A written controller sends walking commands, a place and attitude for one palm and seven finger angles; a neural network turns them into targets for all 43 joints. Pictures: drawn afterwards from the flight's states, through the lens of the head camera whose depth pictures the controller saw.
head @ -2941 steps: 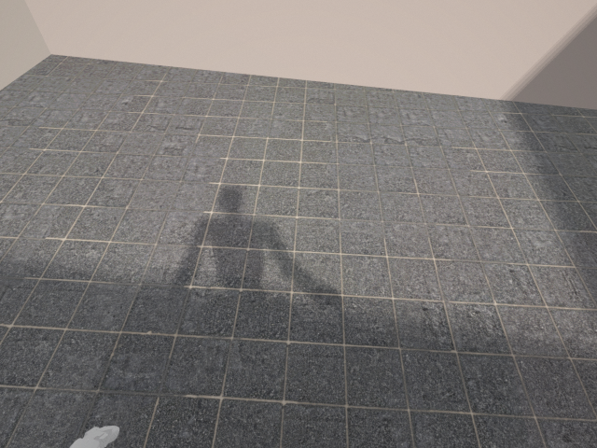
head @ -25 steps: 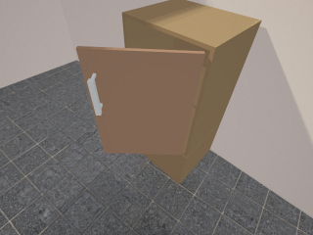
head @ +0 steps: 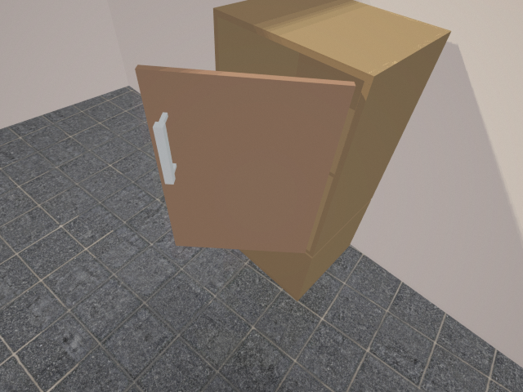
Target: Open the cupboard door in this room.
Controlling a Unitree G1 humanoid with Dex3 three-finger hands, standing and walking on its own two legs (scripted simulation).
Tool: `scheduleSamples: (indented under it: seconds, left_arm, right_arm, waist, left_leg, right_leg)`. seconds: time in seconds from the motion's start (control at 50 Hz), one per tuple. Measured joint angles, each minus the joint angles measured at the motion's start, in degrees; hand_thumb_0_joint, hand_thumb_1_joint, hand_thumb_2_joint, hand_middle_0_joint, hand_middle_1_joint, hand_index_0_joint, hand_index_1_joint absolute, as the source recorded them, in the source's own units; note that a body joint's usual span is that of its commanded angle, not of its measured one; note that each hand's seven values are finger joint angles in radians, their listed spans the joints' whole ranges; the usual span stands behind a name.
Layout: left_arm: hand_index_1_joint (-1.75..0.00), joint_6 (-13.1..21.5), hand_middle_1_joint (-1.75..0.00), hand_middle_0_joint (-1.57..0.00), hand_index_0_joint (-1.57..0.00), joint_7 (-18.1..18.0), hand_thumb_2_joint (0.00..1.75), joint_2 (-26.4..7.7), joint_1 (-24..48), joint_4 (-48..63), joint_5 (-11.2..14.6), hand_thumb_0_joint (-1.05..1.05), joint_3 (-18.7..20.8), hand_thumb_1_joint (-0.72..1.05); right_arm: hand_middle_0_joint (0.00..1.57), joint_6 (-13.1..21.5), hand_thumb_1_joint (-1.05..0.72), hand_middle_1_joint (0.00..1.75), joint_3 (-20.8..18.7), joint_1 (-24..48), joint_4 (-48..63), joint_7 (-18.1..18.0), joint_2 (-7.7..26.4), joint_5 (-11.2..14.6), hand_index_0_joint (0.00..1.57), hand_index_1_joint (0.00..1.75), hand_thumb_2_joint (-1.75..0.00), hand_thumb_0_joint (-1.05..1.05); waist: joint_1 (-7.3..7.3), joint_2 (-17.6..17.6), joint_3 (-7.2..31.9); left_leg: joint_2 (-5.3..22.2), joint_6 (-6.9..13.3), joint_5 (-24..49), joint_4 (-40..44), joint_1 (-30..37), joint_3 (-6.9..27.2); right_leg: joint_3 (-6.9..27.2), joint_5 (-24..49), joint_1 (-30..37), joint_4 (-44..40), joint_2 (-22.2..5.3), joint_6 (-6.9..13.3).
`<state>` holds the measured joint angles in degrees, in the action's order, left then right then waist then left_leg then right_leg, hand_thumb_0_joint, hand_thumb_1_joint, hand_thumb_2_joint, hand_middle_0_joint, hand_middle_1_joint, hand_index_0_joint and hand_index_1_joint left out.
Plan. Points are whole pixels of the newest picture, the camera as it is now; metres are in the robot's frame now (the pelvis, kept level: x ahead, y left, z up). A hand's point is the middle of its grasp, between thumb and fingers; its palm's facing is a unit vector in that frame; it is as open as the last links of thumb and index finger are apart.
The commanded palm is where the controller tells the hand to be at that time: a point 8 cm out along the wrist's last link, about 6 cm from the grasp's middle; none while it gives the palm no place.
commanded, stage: look again from close up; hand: left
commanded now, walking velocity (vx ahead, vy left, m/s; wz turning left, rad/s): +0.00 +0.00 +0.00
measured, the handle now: (167, 149) +0.59 +0.25 +0.02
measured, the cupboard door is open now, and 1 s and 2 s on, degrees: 42 42 42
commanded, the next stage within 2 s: shuffle to correct the standing spot in 0.22 s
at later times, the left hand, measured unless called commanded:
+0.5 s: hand out of the picture -0.02 +0.17 -0.18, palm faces +0.06 -0.99 -0.14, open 7.4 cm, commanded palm none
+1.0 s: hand out of the picture +0.03 +0.19 -0.18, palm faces +0.02 -0.98 -0.17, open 7.3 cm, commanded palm none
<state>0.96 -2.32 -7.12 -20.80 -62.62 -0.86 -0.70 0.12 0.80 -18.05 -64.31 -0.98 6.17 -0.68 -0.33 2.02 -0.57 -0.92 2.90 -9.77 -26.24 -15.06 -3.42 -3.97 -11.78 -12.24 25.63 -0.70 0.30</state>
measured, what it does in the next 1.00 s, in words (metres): stands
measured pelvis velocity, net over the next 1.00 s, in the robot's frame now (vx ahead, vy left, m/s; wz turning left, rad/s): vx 0.01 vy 0.03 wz -0.03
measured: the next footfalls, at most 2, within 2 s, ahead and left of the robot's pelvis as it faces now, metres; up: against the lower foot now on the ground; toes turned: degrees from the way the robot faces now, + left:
none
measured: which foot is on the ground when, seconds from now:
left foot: down 0.00-1.00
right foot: down 0.00-1.00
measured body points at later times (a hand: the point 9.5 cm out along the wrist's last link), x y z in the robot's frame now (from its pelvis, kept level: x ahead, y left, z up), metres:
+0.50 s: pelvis +0.01 +0.01 +0.00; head +0.00 +0.03 +0.45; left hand -0.02 +0.22 -0.17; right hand +0.00 -0.21 -0.15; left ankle +0.05 +0.08 -0.74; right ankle +0.02 -0.12 -0.74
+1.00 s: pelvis +0.01 +0.03 +0.00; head +0.02 +0.04 +0.45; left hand +0.03 +0.25 -0.17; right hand +0.01 -0.19 -0.16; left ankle +0.05 +0.08 -0.74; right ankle +0.02 -0.11 -0.74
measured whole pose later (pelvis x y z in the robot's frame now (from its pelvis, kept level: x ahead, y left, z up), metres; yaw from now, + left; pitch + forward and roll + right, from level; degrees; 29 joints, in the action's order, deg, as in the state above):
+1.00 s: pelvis +0.01 +0.03 +0.00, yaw -2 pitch -2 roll +0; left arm -0.6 -2.7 -8.5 -15.7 -60.8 -1.1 1.4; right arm 0.2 -0.6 -15.6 -64.3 -2.3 6.8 -0.6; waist 0.1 1.8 -3.1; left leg -2.7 5.3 -11.5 -26.4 -13.3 -6.4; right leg -1.1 -13.9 -11.7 28.0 -2.3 -1.8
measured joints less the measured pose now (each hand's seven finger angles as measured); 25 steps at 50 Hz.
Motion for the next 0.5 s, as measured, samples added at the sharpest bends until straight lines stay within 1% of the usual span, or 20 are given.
scheduleSamples:
  seconds: [0.38, 0.44, 0.5]
  left_arm:
    - [-0.3, 0.1, -0.3, -0.2, -0.2, -0.1, 0.9, -0.5, 0.7, 0.3, -0.2, 0.01, 0.4, 0.91]
    - [-0.3, 0.0, -0.3, -0.2, -0.2, 0.1, 0.9, -0.5, 0.1, 0.5, -0.5, 0.01, 0.7, 0.91]
    - [-0.3, -0.1, -0.3, -0.2, -0.2, 0.4, 0.9, -0.5, -1.0, 0.8, -0.6, 0.01, 1.3, 0.91]
  right_arm:
    - [0.2, 0.2, -0.92, 0.3, -0.4, 0.8, 0.2, 0.1, 1.0, 0.1, 0.2, 0.3, -0.9, 0.01]
    - [0.2, -0.1, -0.92, 0.3, -0.5, 0.2, 0.4, 0.3, 1.0, -0.1, 0.2, 0.3, -0.9, 0.0]
    - [0.2, -0.5, -0.91, 0.3, -0.6, -0.7, 0.7, 0.5, 1.2, -0.3, 0.2, 0.3, -0.9, 0.0]
  waist:
    - [-0.03, -0.1, -0.1]
    - [-0.15, -0.2, 0.1]
    - [-0.53, -0.4, 0.7]
  left_leg:
    - [-0.7, 0.6, 0.2, 1.5, 1.2, -0.6]
    - [-0.8, 0.6, -0.7, 0.4, 0.9, -0.6]
    - [-0.8, 0.5, -3.6, -1.9, 0.2, -0.5]
  right_leg:
    - [0.6, 0.3, 0.9, -1.1, -0.7, -0.7]
    - [0.6, -0.6, 0.7, -0.2, -0.8, -0.5]
    - [0.6, -1.9, 0.5, 1.0, -0.8, -0.4]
